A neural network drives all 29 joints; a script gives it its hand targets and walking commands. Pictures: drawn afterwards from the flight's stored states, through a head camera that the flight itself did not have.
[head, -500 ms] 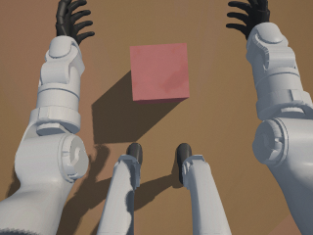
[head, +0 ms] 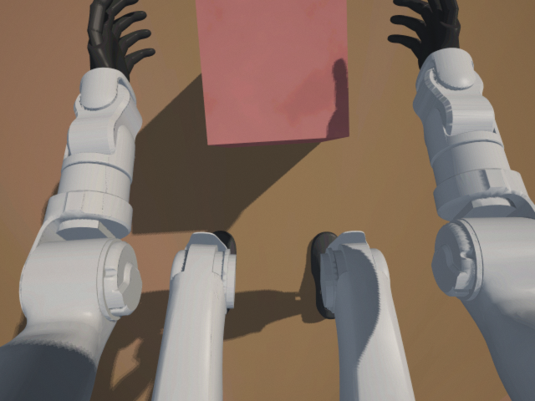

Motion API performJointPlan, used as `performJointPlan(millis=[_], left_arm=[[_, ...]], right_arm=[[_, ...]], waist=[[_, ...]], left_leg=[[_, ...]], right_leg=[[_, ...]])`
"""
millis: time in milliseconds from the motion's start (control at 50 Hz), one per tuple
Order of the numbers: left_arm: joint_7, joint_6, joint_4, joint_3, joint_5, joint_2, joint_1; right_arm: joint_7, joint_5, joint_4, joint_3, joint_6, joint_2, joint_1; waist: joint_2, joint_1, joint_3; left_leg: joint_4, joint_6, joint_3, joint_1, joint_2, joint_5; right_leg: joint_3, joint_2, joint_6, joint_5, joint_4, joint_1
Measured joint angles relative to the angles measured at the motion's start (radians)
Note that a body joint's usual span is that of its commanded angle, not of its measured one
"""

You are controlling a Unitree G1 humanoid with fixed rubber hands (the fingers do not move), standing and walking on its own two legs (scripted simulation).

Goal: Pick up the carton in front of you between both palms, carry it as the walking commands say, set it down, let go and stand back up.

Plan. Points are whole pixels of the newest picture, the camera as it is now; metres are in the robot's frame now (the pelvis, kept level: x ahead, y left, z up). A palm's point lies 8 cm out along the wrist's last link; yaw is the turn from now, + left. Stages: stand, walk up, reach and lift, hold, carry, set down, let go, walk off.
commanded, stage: reach and lift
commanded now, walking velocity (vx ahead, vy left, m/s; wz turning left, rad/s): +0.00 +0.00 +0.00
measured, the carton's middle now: (273, 87) +0.53 +0.00 -0.36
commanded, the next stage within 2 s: none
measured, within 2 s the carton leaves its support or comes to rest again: leaves its support in 1.26 s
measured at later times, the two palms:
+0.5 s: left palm (161, 83) +0.52 +0.18 -0.30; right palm (387, 72) +0.53 -0.19 -0.30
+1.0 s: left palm (179, 80) +0.53 +0.15 -0.29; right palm (369, 69) +0.54 -0.15 -0.29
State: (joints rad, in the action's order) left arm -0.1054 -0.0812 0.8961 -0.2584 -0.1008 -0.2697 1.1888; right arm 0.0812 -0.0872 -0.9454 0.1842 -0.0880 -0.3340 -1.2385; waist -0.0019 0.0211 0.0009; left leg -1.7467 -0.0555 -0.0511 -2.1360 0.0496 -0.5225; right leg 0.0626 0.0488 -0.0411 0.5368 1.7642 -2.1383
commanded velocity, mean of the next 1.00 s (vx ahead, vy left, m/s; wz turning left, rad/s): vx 0.00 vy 0.00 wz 0.00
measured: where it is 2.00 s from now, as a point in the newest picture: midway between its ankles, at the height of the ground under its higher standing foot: (273, 289)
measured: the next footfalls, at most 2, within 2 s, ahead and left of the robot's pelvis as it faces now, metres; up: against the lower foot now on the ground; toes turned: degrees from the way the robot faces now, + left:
none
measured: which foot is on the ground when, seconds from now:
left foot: down 0.00-1.00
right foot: down 0.00-1.00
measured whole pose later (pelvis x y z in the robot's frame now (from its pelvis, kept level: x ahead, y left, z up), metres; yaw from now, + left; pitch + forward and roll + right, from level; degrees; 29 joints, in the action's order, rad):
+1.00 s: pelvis -0.03 +0.00 -0.11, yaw +0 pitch +36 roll +1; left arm -0.16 -0.07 1.16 -0.15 -0.17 -0.29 1.56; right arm 0.12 -0.17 -1.22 0.06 -0.07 -0.34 -1.61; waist 0.01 0.01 0.42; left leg -2.17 -0.06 -0.04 -2.24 0.05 -0.56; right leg 0.05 0.04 -0.04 0.58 2.19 -2.24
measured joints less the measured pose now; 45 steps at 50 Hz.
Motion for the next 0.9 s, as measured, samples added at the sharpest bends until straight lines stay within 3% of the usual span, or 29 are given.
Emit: performJointPlan(millis=[120,340,560,900], left_arm=[[-0.021,-0.040,0.043,0.058,-0.063,-0.045,0.111],[-0.015,-0.005,0.238,0.091,-0.074,-0.070,0.303],[-0.026,0.034,0.237,0.152,-0.131,-0.081,0.313],[-0.023,0.033,0.258,0.166,-0.120,-0.034,0.337]], right_arm=[[0.012,-0.069,-0.051,-0.056,-0.036,-0.050,-0.113],[0.000,-0.091,-0.242,-0.085,-0.001,-0.081,-0.302],[0.013,-0.144,-0.225,-0.151,0.037,-0.091,-0.299],[0.016,-0.138,-0.246,-0.168,0.031,-0.027,-0.327]], waist=[[0.004,0.002,0.119],[0.007,0.004,0.325],[0.012,-0.007,0.404],[0.006,-0.006,0.396]], left_leg=[[-0.179,-0.006,0.000,-0.083,0.007,-0.007],[-0.352,-0.010,0.005,-0.139,0.005,-0.010],[-0.452,-0.002,0.016,-0.118,-0.008,-0.073],[-0.426,-0.007,0.012,-0.119,-0.009,-0.043]], right_leg=[[-0.002,0.007,-0.009,0.006,0.176,-0.081],[-0.005,0.009,-0.014,0.009,0.350,-0.138],[-0.011,-0.011,-0.002,0.076,0.454,-0.117],[-0.016,-0.009,0.003,0.043,0.428,-0.121]])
